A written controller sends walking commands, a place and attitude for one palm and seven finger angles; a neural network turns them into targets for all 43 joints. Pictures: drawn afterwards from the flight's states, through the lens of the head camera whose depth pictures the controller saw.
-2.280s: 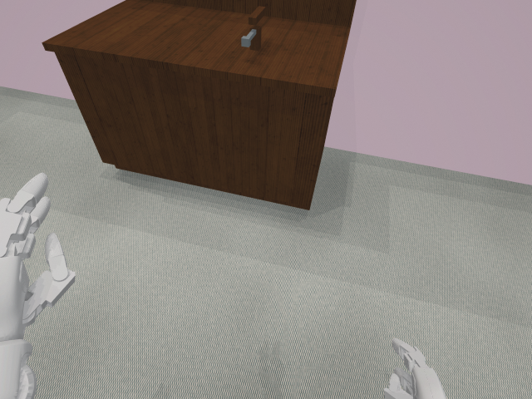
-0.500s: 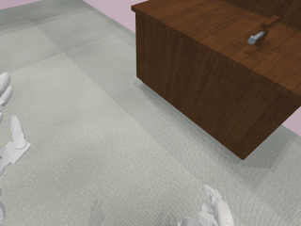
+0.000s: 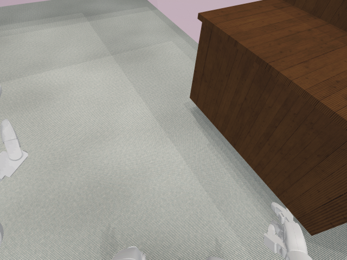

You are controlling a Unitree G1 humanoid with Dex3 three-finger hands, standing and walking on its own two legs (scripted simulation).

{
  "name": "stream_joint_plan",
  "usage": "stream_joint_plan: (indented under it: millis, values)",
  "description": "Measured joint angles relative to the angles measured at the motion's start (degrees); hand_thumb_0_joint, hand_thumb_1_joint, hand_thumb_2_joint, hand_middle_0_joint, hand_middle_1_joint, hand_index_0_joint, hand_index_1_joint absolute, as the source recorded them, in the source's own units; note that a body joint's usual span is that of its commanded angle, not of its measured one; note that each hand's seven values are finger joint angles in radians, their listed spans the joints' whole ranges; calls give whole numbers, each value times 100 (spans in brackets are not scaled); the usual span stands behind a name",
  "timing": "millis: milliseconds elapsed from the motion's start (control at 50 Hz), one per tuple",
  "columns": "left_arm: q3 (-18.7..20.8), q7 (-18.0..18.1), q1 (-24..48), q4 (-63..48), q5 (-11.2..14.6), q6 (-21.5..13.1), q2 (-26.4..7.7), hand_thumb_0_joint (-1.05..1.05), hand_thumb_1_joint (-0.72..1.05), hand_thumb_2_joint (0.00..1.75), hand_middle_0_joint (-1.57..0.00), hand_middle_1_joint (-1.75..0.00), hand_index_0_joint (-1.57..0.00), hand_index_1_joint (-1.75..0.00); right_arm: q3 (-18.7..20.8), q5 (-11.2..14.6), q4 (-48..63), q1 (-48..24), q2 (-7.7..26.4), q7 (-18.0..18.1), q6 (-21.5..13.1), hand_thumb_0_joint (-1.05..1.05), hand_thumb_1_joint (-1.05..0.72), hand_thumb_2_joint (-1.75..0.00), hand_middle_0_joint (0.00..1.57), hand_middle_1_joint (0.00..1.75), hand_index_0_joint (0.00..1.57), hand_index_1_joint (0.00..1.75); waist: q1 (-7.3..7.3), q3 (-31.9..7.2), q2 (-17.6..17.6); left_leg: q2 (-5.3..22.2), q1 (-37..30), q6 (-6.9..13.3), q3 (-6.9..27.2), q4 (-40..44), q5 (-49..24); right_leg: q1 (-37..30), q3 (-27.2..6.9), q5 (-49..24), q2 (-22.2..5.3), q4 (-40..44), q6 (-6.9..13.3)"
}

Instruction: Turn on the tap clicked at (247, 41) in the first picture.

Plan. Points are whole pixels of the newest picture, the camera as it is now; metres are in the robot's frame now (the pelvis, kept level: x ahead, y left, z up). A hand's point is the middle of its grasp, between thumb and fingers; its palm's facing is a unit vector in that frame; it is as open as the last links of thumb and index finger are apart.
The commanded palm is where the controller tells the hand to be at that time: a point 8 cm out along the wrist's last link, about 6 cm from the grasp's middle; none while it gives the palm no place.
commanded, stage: walk to a spot facing it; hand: left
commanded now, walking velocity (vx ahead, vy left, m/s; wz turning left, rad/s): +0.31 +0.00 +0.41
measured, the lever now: out of the picture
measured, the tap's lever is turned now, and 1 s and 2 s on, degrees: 0 0 0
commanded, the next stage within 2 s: turn to face it in 0.50 s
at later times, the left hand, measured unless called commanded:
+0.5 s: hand (42, 135) +0.27 +0.23 +0.20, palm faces +0.60 -0.67 -0.43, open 7.4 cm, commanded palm +0.19 +0.26 +0.20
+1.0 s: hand (57, 105) +0.33 +0.23 +0.20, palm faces +0.67 -0.62 -0.41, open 7.4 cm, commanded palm +0.27 +0.25 +0.20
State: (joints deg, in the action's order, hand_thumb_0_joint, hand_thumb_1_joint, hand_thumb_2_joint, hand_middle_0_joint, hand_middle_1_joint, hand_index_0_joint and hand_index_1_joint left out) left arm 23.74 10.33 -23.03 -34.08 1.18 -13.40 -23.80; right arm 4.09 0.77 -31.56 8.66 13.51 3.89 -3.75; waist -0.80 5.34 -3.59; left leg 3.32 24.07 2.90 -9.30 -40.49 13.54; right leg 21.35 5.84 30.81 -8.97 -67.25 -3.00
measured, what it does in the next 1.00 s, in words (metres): walks ahead, turning left: right foot, then left foot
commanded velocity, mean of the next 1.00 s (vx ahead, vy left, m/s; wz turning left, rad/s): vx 0.09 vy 0.00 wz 0.06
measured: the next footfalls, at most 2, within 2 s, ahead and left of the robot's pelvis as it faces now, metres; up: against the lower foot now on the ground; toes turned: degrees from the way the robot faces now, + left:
right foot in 0.26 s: +0.15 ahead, -0.16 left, +0.00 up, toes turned -2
left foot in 0.64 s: +0.20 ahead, +0.12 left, +0.00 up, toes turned +29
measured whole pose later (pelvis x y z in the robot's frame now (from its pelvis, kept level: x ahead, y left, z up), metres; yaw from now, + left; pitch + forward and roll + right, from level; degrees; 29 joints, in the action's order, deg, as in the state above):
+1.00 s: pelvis +0.19 -0.06 +0.01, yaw +15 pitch -1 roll +1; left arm 19.7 8.3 -22.1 -27.3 1.5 -10.0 -18.2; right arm -3.0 0.2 -34.8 8.8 8.6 1.8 -5.2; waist 4.8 2.8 3.2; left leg 6.2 22.6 -3.7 -4.8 -51.4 27.0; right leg 21.5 6.4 16.4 -0.3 -38.6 4.4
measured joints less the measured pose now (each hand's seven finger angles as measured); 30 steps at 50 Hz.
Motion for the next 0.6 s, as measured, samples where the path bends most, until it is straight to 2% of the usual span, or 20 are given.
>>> stream_joint_plan:
  millis: [40,80,160,240,260,280,320,380,420,460,520,560,600]
  values:
    - [28,-103,140,184,3,87,-38,1,89,90,-22,-30,-21,-30,-123,33,-60,-71,-234,-81,5,1,-91,-90,20,30,20,30,-64,-73,46,-3,-25,-58,149,64,152,489,-139,-78,176,-535,-16]
    - [26,-164,33,137,49,144,21,1,89,90,-22,-30,-21,-30,-270,49,-90,-41,-438,-139,-36,1,-91,-90,20,30,20,30,-77,-145,134,16,-106,-117,271,275,88,783,-118,-285,224,-276,-43]
    - [-88,-222,-469,-121,117,108,188,1,89,90,-22,-30,-21,-30,-530,23,-157,226,-688,-173,-162,1,-90,-90,20,30,20,30,17,-274,390,49,-343,-208,525,730,-30,711,56,-701,253,1252,-83]
    - [-143,-228,-633,77,83,158,199,1,89,90,-22,-30,-21,-30,-681,-10,-300,485,-725,-98,-151,1,-90,-89,20,30,20,30,235,-385,664,74,-490,-315,817,743,115,11,260,-884,435,2820,-125]
    - [-136,-215,-597,164,62,215,173,1,89,90,-22,-30,-21,-30,-705,-9,-320,534,-714,-75,-128,1,-90,-89,21,30,20,30,278,-422,675,63,-441,-309,857,558,279,-216,292,-910,466,3232,-68]
    - [-167,-207,-498,275,20,269,193,1,89,90,-22,-30,-21,-30,-709,-13,-362,550,-667,-57,-102,1,-90,-89,21,30,20,30,313,-443,710,66,-310,-254,891,195,715,-275,344,-1332,467,3339,73]
    - [-344,-194,-201,548,-9,388,354,1,89,90,-22,-30,-21,-30,-677,-59,-588,487,-489,-31,-51,1,-90,-89,21,30,21,30,374,-416,726,-44,124,-282,929,-1164,1266,-311,496,-1387,336,3078,306]
    - [-524,-186,-37,812,-10,452,649,1,89,90,-22,-30,-21,-30,-592,-109,-829,352,-181,-21,62,2,-90,-89,21,30,21,30,384,-346,634,-107,655,-429,770,-2756,1138,-626,652,-1181,147,3217,351]
    - [-592,-180,-101,809,-30,432,717,1,89,90,-22,-30,-21,-30,-492,-118,-808,280,-26,7,117,2,-90,-89,21,30,21,30,289,-272,545,-23,829,-499,614,-2922,1001,-866,790,-1220,48,3476,288]
    - [-607,-175,-205,673,-33,402,654,1,89,90,-22,-30,-21,-30,-375,-119,-672,233,77,47,147,2,-90,-89,21,30,20,30,191,-182,407,80,824,-528,418,-2430,913,-1040,919,-1235,-55,3662,274]
    - [-496,-129,-412,297,3,341,437,1,89,90,-22,-30,-21,-30,-204,-117,-342,216,187,84,177,2,-90,-89,20,30,20,30,112,-89,208,176,602,-525,93,-1205,847,-1129,1057,-1148,-190,3711,226]
    - [-360,-62,-561,2,42,302,288,1,89,90,-22,-30,-21,-30,-109,-104,-137,215,241,99,194,2,-90,-90,20,30,20,30,90,-61,113,134,374,-515,-79,-433,787,-1119,1122,-1002,-273,3572,168]
    - [-200,15,-675,-272,83,267,164,1,89,90,-22,-30,-21,-30,-45,-85,38,206,283,114,207,2,-90,-90,20,30,20,30,76,-63,38,-25,21,-494,-248,377,440,-998,1130,-751,-410,3125,94]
